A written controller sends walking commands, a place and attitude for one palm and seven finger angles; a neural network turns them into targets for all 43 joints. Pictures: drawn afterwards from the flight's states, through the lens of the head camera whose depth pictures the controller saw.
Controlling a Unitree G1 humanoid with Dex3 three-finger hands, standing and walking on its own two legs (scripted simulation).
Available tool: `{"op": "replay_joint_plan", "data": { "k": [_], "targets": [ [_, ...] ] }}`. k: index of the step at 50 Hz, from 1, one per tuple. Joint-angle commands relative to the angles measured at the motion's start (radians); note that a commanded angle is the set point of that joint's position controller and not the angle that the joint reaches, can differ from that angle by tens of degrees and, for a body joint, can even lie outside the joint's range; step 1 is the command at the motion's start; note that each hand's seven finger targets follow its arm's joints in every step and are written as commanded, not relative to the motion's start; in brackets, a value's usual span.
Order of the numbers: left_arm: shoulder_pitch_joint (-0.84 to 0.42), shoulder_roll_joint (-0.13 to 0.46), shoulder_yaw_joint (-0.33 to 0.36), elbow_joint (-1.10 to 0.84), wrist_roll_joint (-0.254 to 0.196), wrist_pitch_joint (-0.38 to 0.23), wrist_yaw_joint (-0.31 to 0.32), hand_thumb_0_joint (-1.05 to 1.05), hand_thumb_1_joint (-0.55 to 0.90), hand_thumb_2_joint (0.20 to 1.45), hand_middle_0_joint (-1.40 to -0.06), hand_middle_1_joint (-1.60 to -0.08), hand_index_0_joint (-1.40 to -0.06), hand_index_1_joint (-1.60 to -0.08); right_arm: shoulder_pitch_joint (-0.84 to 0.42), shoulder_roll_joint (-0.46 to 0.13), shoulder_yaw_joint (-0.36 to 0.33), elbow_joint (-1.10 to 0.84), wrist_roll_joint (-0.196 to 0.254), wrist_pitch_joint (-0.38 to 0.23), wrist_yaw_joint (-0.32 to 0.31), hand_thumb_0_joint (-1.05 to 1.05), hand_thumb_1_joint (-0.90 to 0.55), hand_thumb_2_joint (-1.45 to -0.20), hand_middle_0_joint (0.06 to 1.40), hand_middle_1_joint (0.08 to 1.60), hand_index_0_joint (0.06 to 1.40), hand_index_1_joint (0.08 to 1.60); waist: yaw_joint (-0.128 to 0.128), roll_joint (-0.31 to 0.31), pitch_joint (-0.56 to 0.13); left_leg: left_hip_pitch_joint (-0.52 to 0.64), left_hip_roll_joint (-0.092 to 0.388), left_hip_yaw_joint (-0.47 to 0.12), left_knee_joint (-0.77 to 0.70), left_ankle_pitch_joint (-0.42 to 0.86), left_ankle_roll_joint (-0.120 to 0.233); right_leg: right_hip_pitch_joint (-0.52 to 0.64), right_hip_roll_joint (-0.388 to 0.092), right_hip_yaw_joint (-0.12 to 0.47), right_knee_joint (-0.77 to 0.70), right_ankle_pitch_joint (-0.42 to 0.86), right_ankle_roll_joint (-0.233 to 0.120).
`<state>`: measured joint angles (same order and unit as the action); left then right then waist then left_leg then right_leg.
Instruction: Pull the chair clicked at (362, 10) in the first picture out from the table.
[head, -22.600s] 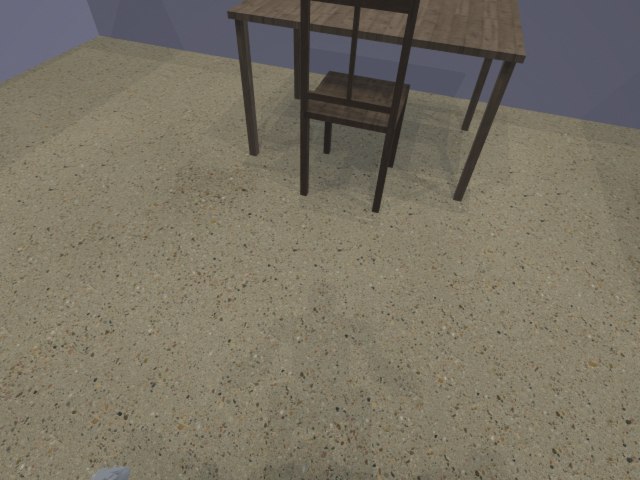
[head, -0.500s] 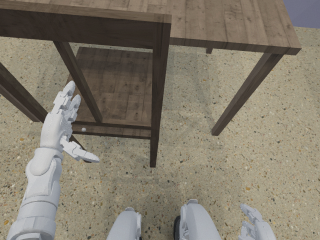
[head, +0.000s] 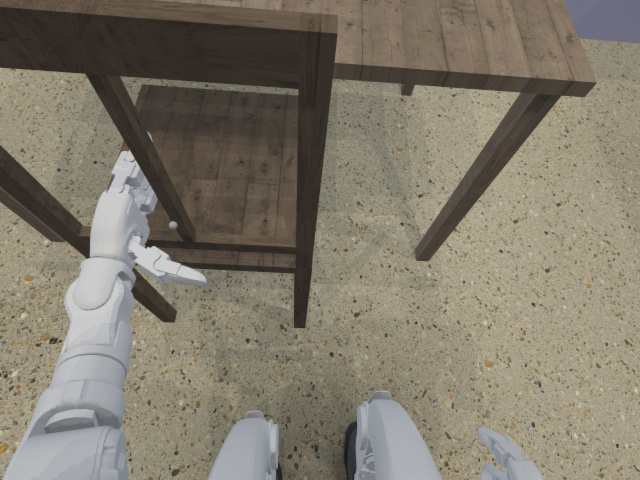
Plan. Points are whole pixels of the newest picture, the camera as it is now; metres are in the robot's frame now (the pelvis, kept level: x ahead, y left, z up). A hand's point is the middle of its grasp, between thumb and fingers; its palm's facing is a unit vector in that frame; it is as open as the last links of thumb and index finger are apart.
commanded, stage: push the fingers through the gap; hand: left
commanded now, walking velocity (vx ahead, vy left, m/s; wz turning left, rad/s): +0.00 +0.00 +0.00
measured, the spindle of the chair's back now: (158, 177) +0.47 +0.20 +0.04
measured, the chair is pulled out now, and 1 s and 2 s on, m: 0.00 0.00 0.03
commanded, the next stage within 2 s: hook a spindle and tug to test in 0.54 s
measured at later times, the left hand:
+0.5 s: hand (174, 217) +0.42 +0.18 +0.02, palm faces -0.06 -1.00 -0.05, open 16.9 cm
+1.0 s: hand (181, 210) +0.44 +0.17 +0.01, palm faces -0.06 -1.00 -0.05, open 15.4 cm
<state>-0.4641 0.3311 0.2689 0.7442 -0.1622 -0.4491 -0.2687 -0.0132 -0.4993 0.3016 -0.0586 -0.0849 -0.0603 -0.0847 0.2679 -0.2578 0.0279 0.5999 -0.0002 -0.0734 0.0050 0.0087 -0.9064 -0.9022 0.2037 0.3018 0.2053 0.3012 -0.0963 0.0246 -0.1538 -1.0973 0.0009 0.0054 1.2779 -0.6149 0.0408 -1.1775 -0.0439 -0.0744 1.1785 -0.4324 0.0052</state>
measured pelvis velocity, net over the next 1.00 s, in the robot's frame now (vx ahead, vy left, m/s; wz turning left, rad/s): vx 0.00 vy -0.01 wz -0.01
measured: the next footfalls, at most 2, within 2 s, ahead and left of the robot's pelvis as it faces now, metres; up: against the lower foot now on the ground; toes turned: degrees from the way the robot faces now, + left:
none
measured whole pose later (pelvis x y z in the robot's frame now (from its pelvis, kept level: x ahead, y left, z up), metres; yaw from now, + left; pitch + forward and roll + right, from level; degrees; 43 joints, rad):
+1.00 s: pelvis +0.00 -0.01 +0.00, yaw +0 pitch +26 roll -2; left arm -0.57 0.36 0.31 0.85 -0.15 -0.48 -0.27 -0.01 -0.49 0.30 -0.23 -0.62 -0.23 -0.62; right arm 0.27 -0.26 0.03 0.60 -0.01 -0.02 0.01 0.01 -0.91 -0.90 0.20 0.30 0.20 0.30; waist -0.12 0.02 -0.14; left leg -1.13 0.01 0.01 1.29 -0.61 0.03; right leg -1.21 -0.04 -0.07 1.19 -0.43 0.00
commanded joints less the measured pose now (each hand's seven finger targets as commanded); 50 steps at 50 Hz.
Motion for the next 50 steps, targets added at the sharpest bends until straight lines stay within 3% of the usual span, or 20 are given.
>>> {"op": "replay_joint_plan", "data": {
  "k": [1, 2, 6, 8, 10, 12, 15, 17, 21, 24, 27, 28, 32, 34, 38, 40, 43, 47, 49, 50],
  "targets": [
    [-0.381, 0.227, 0.071, -0.192, -0.004, -0.094, 0.019, 0.0, -0.5, 0.3, -0.06, -0.08, -0.06, -0.08, 0.102, -0.174, -0.069, -0.072, -0.003, -0.022, -0.017, 0.0, -0.9, -0.9, 0.2, 0.3, 0.2, 0.3, -0.021, 0.083, -0.475, 0.247, 0.004, -0.07, -0.184, 0.481, -0.051, 0.313, 0.04, 0.03, -0.084, 0.22, -0.034],
    [-0.406, 0.198, 0.041, -0.188, -0.003, -0.098, 0.018, 0.0, -0.5, 0.3, -0.06, -0.08, -0.06, -0.08, 0.097, -0.169, -0.066, -0.071, -0.003, -0.02, -0.016, 0.0, -0.9, -0.9, 0.2, 0.3, 0.2, 0.3, -0.027, 0.108, -0.469, 0.251, 0.003, -0.071, -0.185, 0.479, -0.054, 0.3, 0.039, 0.029, -0.083, 0.215, -0.034],
    [-0.442, 0.245, 0.087, -0.087, 0.008, -0.091, 0.023, 0.0, -0.5, 0.3, -0.06, -0.08, -0.06, -0.08, 0.108, -0.176, -0.062, -0.059, -0.007, -0.007, -0.017, 0.0, -0.9, -0.9, 0.2, 0.3, 0.2, 0.3, -0.037, 0.06, -0.447, 0.189, 0.001, -0.067, -0.176, 0.429, -0.041, 0.309, 0.04, 0.032, -0.08, 0.202, -0.032],
    [-0.422, 0.239, 0.085, -0.069, 0.009, -0.084, 0.016, 0.0, -0.5, 0.3, -0.06, -0.08, -0.06, -0.08, 0.109, -0.174, -0.061, -0.069, -0.006, 0.002, -0.013, 0.0, -0.9, -0.9, 0.2, 0.3, 0.2, 0.3, -0.027, 0.068, -0.462, 0.18, -0.003, -0.059, -0.18, 0.428, -0.038, 0.338, 0.039, 0.038, -0.084, 0.215, -0.034],
    [-0.362, 0.265, 0.113, -0.089, 0.001, -0.079, 0.005, 0.0, -0.5, 0.3, -0.06, -0.08, -0.06, -0.08, 0.108, -0.174, -0.061, -0.088, -0.005, 0.006, -0.008, 0.0, -0.9, -0.9, 0.2, 0.3, 0.2, 0.3, -0.001, 0.097, -0.52, 0.198, -0.006, -0.052, -0.18, 0.472, -0.039, 0.382, 0.04, 0.044, -0.079, 0.258, -0.037],
    [-0.314, 0.27, 0.121, -0.107, -0.008, -0.074, -0.008, 0.0, -0.5, 0.3, -0.06, -0.08, -0.06, -0.08, 0.108, -0.172, -0.061, -0.098, -0.001, 0.017, -0.004, 0.0, -0.9, -0.9, 0.2, 0.3, 0.2, 0.3, 0.006, 0.067, -0.53, 0.192, -0.002, -0.047, -0.184, 0.501, -0.038, 0.419, 0.04, 0.048, -0.085, 0.3, -0.034],
    [-0.33, 0.22, 0.077, -0.131, -0.021, -0.072, -0.019, 0.0, -0.5, 0.3, -0.06, -0.08, -0.06, -0.08, 0.102, -0.167, -0.061, -0.103, 0.002, 0.02, -0.001, 0.0, -0.9, -0.9, 0.2, 0.3, 0.2, 0.3, -0.015, 0.063, -0.498, 0.184, -0.002, -0.045, -0.187, 0.47, -0.03, 0.404, 0.044, 0.048, -0.097, 0.285, -0.032],
    [-0.342, 0.222, 0.079, -0.136, -0.024, -0.077, -0.016, 0.0, -0.5, 0.3, -0.06, -0.08, -0.06, -0.08, 0.104, -0.171, -0.064, -0.095, 0.004, 0.022, -0.004, 0.0, -0.9, -0.9, 0.2, 0.3, 0.2, 0.3, -0.023, 0.04, -0.471, 0.176, 0.001, -0.046, -0.19, 0.441, -0.029, 0.39, 0.045, 0.047, -0.105, 0.261, -0.028],
    [-0.404, 0.217, 0.064, -0.188, -0.018, -0.109, -0.001, 0.0, -0.5, 0.3, -0.06, -0.08, -0.06, -0.08, 0.11, -0.171, -0.068, -0.08, -0.001, 0.014, -0.007, 0.0, -0.9, -0.9, 0.2, 0.3, 0.2, 0.3, -0.027, 0.103, -0.483, 0.236, 0.003, -0.056, -0.191, 0.451, -0.038, 0.34, 0.045, 0.041, -0.101, 0.231, -0.031],
    [-0.408, 0.185, 0.035, -0.163, -0.012, -0.119, 0.005, 0.0, -0.5, 0.3, -0.06, -0.08, -0.06, -0.08, 0.108, -0.168, -0.069, -0.067, -0.004, 0.009, -0.006, 0.0, -0.9, -0.9, 0.2, 0.3, 0.2, 0.3, -0.037, 0.084, -0.461, 0.234, 0.002, -0.059, -0.189, 0.429, -0.038, 0.324, 0.044, 0.038, -0.107, 0.209, -0.03],
    [-0.42, 0.244, 0.083, -0.074, 0.003, -0.109, 0.011, 0.0, -0.5, 0.3, -0.06, -0.08, -0.06, -0.08, 0.109, -0.177, -0.063, -0.059, -0.004, 0.015, -0.012, 0.0, -0.9, -0.9, 0.2, 0.3, 0.2, 0.3, -0.035, 0.046, -0.406, 0.147, -0.004, -0.052, -0.186, 0.358, -0.029, 0.333, 0.041, 0.044, -0.103, 0.177, -0.031],
    [-0.416, 0.231, 0.075, -0.051, 0.007, -0.104, 0.009, 0.0, -0.5, 0.3, -0.06, -0.08, -0.06, -0.08, 0.107, -0.173, -0.061, -0.062, -0.004, 0.017, -0.012, 0.0, -0.9, -0.9, 0.2, 0.3, 0.2, 0.3, -0.035, 0.052, -0.401, 0.134, -0.009, -0.047, -0.186, 0.344, -0.027, 0.338, 0.041, 0.047, -0.105, 0.171, -0.032],
    [-0.45, 0.252, 0.082, -0.079, 0.009, -0.107, 0.001, 0.0, -0.5, 0.3, -0.06, -0.08, -0.06, -0.08, 0.099, -0.174, -0.059, -0.078, -0.005, 0.021, -0.011, 0.0, -0.9, -0.9, 0.2, 0.3, 0.2, 0.3, -0.022, 0.108, -0.461, 0.184, -0.007, -0.05, -0.183, 0.391, -0.035, 0.334, 0.039, 0.048, -0.091, 0.195, -0.036],
    [-0.433, 0.231, 0.072, -0.104, -0.002, -0.109, -0.003, 0.0, -0.5, 0.3, -0.095, -0.19, -0.095, -0.19, 0.099, -0.17, -0.061, -0.085, -0.006, 0.019, -0.009, 0.0, -0.9, -0.9, 0.2, 0.3, 0.2, 0.3, -0.019, 0.109, -0.502, 0.217, -0.005, -0.05, -0.178, 0.436, -0.036, 0.349, 0.041, 0.047, -0.09, 0.23, -0.035],
    [-0.431, 0.217, 0.065, -0.08, -0.009, -0.098, -0.009, 0.0, -0.5, 0.3, -0.166, -0.409, -0.166, -0.409, 0.106, -0.172, -0.062, -0.082, -0.004, 0.023, -0.009, 0.0, -0.9, -0.9, 0.2, 0.3, 0.2, 0.3, -0.035, 0.056, -0.494, 0.18, -0.004, -0.052, -0.171, 0.422, -0.03, 0.36, 0.042, 0.047, -0.091, 0.238, -0.028],
    [-0.412, 0.252, 0.094, -0.071, -0.008, -0.094, -0.008, 0.0, -0.5, 0.3, -0.201, -0.518, -0.201, -0.518, 0.106, -0.178, -0.062, -0.084, -0.003, 0.023, -0.012, 0.0, -0.9, -0.9, 0.2, 0.3, 0.2, 0.3, -0.028, 0.038, -0.489, 0.154, -0.005, -0.047, -0.171, 0.405, -0.026, 0.378, 0.043, 0.052, -0.09, 0.235, -0.029],
    [-0.432, 0.226, 0.073, -0.078, -0.008, -0.091, -0.006, 0.0, -0.5, 0.3, -0.254, -0.683, -0.254, -0.683, 0.102, -0.173, -0.06, -0.084, -0.001, 0.025, -0.011, 0.0, -0.9, -0.9, 0.2, 0.3, 0.2, 0.3, -0.033, 0.055, -0.465, 0.145, -0.007, -0.04, -0.176, 0.376, -0.024, 0.365, 0.041, 0.054, -0.099, 0.215, -0.027],
    [-0.438, 0.235, 0.075, -0.105, -0.003, -0.1, 0.001, 0.0, -0.5, 0.3, -0.324, -0.902, -0.324, -0.902, 0.108, -0.174, -0.062, -0.078, -0.004, 0.025, -0.009, 0.0, -0.9, -0.9, 0.2, 0.3, 0.2, 0.3, -0.03, 0.087, -0.493, 0.2, -0.002, -0.053, -0.174, 0.434, -0.033, 0.342, 0.043, 0.046, -0.089, 0.233, -0.031],
    [-0.432, 0.249, 0.087, -0.125, -0.004, -0.105, 0.005, 0.0, -0.388, 0.348, -0.359, -1.012, -0.359, -1.012, 0.113, -0.174, -0.064, -0.079, -0.006, 0.026, -0.01, 0.0, -0.9, -0.9, 0.2, 0.3, 0.2, 0.3, -0.025, 0.07, -0.516, 0.199, -0.002, -0.05, -0.171, 0.45, -0.032, 0.371, 0.042, 0.049, -0.088, 0.258, -0.03],
    [-0.423, 0.241, 0.079, -0.132, -0.005, -0.105, 0.006, 0.0, -0.332, 0.372, -0.377, -1.066, -0.377, -1.066, 0.112, -0.174, -0.064, -0.084, -0.006, 0.024, -0.009, 0.0, -0.9, -0.9, 0.2, 0.3, 0.2, 0.3, -0.024, 0.095, -0.524, 0.212, -0.002, -0.054, -0.172, 0.466, -0.035, 0.362, 0.043, 0.047, -0.083, 0.261, -0.032]
  ]
}}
